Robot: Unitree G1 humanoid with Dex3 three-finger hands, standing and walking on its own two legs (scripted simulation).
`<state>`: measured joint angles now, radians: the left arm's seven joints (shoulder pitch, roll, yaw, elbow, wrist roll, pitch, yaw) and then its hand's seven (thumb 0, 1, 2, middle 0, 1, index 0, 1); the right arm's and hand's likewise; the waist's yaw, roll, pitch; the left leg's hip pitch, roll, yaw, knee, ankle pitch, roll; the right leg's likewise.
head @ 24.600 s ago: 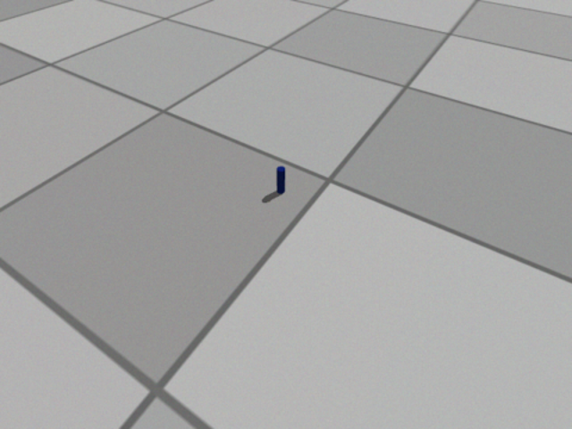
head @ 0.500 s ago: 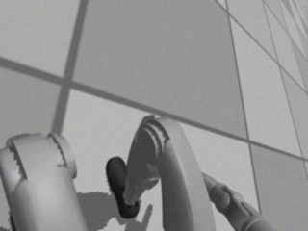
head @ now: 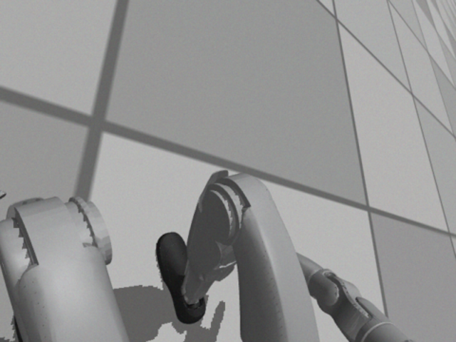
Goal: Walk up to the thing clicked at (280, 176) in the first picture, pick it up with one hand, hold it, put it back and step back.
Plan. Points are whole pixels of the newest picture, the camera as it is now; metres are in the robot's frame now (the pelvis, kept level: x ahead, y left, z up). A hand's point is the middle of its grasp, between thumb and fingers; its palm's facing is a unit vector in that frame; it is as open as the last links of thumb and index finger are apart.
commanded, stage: withdraw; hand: left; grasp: from the side
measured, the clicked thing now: out of the picture +0.38 +0.29 -0.20
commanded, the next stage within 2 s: rise in 0.36 s
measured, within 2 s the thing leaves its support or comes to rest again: neither
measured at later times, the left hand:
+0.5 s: hand out of the picture +0.35 +0.33 -0.09, palm faces +0.26 -0.96 -0.06, open 16.3 cm
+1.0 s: hand out of the picture +0.26 +0.33 +0.06, palm faces +0.23 -0.86 -0.47, open 17.4 cm
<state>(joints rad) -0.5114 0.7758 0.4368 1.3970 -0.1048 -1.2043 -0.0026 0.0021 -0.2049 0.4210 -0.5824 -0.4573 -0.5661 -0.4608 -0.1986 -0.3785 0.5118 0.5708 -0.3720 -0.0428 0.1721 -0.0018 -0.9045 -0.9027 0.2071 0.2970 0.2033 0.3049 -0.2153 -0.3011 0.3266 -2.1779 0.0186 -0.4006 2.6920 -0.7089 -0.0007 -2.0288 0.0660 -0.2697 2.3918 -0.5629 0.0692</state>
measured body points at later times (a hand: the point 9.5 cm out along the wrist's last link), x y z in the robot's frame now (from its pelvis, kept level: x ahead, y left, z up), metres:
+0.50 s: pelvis +0.01 +0.00 +0.03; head +0.17 +0.19 +0.40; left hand +0.33 +0.38 -0.08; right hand +0.22 -0.22 -0.01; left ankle +0.09 +0.12 -0.24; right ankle +0.16 -0.12 -0.24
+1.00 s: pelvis +0.03 -0.02 +0.15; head +0.22 +0.05 +0.56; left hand +0.24 +0.38 +0.08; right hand +0.25 -0.22 +0.02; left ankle +0.09 +0.12 -0.24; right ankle +0.16 -0.12 -0.24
